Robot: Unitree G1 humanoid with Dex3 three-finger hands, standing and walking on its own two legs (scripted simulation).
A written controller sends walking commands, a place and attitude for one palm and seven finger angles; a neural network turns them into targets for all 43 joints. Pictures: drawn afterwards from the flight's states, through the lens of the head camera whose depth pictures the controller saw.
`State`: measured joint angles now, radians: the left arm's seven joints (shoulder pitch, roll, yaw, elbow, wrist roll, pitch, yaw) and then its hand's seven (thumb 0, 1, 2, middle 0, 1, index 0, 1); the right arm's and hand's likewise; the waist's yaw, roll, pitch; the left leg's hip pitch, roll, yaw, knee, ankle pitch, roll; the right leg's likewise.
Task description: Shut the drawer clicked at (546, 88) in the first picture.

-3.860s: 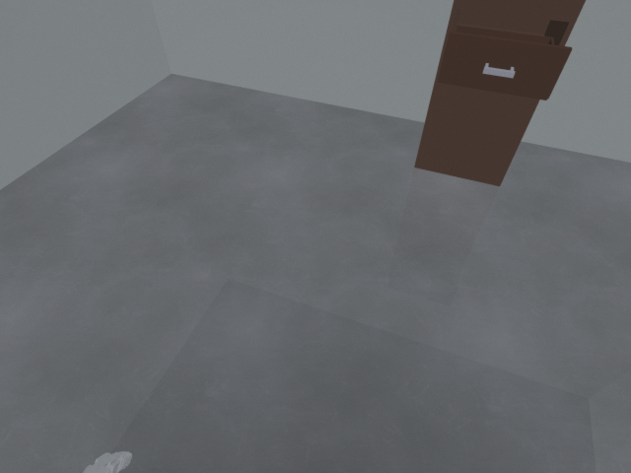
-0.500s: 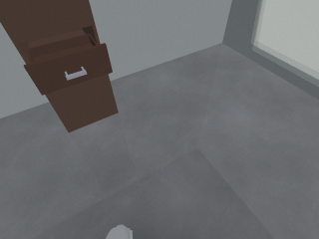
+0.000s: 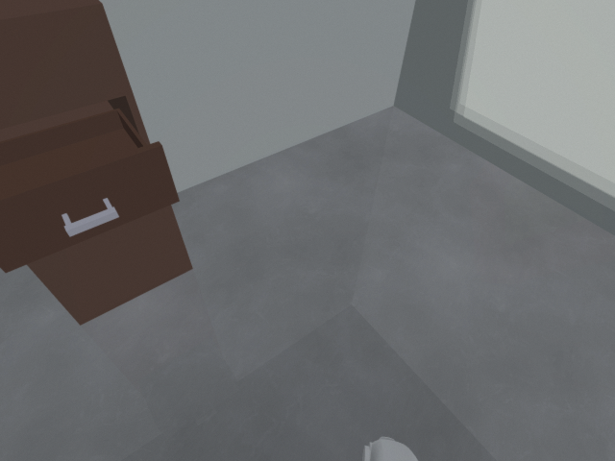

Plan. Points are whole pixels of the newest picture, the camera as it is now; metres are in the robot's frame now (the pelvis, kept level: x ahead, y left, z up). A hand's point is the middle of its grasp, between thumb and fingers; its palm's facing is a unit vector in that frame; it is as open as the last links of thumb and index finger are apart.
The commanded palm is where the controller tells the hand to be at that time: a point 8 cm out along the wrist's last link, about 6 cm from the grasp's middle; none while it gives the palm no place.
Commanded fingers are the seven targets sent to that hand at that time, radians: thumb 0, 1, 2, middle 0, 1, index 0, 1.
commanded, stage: walk to a spot facing it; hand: left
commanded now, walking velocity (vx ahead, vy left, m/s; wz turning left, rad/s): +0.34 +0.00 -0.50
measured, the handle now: (89, 215) +0.57 +0.51 -0.10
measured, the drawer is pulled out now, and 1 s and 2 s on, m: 0.26 0.26 0.26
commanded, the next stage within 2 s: turn to face it in 0.30 s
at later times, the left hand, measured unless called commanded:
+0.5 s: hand (272, 381) +0.27 +0.08 -0.15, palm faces -0.11 -0.96 -0.25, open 7.2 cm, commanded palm none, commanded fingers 0.00 0.90 0.90 -0.20 -0.30 -0.20 -0.30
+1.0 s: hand (245, 364) +0.31 +0.14 -0.18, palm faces +0.20 -0.95 -0.22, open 7.4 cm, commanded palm none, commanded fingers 0.00 0.90 0.90 -0.20 -0.30 -0.20 -0.30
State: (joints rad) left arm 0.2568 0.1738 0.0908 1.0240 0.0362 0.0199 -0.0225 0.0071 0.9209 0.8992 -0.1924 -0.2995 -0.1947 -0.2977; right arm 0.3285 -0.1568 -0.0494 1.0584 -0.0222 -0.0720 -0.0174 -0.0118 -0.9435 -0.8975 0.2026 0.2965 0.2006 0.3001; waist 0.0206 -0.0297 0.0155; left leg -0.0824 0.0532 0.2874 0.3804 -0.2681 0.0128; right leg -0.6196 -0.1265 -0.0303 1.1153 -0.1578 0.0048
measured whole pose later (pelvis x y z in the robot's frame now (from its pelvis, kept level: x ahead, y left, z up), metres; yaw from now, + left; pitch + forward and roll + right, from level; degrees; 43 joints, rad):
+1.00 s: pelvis +0.29 -0.07 -0.01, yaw +8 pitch -1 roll +0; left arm 0.21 0.20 0.08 0.98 0.02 0.04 0.02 0.01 0.90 0.90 -0.20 -0.30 -0.20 -0.30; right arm 0.19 -0.19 -0.04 0.97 -0.02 0.02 -0.01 0.00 -0.91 -0.90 0.20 0.30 0.20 0.30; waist 0.00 -0.01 0.09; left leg -0.33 -0.02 0.10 0.58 -0.23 0.08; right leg -0.47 -0.11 -0.03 1.14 -0.44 0.07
